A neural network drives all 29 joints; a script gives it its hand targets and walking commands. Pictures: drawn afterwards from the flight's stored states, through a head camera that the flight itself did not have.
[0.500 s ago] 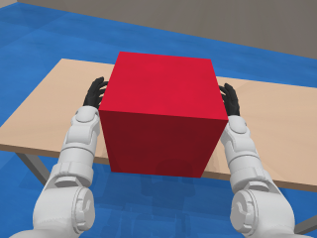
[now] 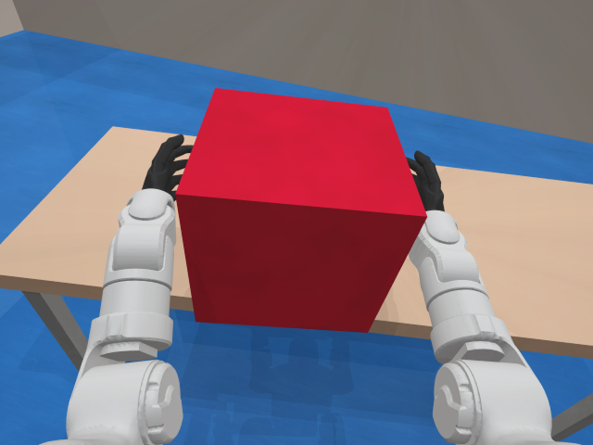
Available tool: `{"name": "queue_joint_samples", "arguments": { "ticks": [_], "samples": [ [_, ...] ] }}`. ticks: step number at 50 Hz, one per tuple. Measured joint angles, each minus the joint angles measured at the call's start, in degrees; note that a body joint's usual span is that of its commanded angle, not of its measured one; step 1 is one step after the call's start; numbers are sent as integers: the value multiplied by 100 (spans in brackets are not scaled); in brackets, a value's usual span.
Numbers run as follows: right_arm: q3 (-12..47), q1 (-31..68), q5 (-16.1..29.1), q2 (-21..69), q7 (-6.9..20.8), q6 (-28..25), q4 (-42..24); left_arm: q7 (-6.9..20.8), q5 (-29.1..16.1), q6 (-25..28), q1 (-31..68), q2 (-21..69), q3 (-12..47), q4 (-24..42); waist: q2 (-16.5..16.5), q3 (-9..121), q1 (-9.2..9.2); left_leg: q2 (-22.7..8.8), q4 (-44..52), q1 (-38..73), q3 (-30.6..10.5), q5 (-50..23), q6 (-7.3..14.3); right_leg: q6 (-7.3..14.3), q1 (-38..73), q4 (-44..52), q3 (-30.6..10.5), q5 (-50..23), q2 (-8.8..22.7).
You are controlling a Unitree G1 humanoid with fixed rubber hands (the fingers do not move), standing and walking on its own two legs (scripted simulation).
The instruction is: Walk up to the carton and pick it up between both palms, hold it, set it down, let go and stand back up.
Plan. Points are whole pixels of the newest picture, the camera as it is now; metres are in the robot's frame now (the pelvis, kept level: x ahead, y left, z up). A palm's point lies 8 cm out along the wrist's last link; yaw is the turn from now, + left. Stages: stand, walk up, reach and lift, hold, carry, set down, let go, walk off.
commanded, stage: reach and lift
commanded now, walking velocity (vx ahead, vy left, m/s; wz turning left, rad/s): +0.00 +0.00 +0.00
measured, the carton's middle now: (293, 213) +0.43 -0.02 +0.11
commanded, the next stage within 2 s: hold in 1.48 s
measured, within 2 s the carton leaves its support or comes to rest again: neither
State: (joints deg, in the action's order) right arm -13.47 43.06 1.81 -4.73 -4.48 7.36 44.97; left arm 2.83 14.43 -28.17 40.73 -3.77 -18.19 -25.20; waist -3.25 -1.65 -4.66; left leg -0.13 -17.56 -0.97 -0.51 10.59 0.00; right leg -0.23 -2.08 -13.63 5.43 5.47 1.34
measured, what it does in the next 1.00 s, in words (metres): stands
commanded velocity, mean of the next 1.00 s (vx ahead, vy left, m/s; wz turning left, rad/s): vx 0.00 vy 0.00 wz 0.00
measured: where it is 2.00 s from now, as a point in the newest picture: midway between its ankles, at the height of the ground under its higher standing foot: outside the picture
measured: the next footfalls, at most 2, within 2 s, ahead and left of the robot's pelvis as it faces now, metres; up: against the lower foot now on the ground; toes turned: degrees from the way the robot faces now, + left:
none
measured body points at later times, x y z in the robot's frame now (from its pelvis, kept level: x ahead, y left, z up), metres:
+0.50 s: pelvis -0.01 -0.01 +0.00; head -0.05 +0.01 +0.45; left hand +0.39 +0.16 +0.20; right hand +0.38 -0.20 +0.20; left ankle +0.00 +0.11 -0.75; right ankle +0.03 -0.12 -0.75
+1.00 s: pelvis -0.01 -0.01 +0.00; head -0.06 +0.01 +0.45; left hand +0.39 +0.16 +0.21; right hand +0.38 -0.20 +0.22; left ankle +0.00 +0.11 -0.75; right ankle +0.03 -0.12 -0.75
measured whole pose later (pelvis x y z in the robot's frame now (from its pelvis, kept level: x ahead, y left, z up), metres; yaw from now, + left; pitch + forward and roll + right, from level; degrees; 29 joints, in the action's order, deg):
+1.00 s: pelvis -0.01 -0.01 +0.00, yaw +0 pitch -8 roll -1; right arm -7.8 47.5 8.5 -6.8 -6.7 17.5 40.0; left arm 4.3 15.2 -39.9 41.2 -4.6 -19.5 -15.1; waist -2.8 -0.5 -5.8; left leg -0.8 -17.7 0.1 -0.6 10.3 -0.5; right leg 0.5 -1.3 -14.5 5.5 5.6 0.7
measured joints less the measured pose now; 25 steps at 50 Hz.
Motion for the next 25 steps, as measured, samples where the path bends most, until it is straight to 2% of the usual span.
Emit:
{"name": "queue_joint_samples", "arguments": {
  "ticks": [12,25],
  "samples": [
    [-30,312,-16,-56,41,220,92,-46,-49,-293,195,-60,-41,58,-1,84,49,-34,67,-129,23,-138,-30,58,-212,-87,-23,-60,-31],
    [377,237,349,1,-243,579,-362,185,10,-632,28,-139,-177,556,24,31,-82,-61,43,81,-59,-97,-53,73,54,-54,58,-20,-58]
  ]
}}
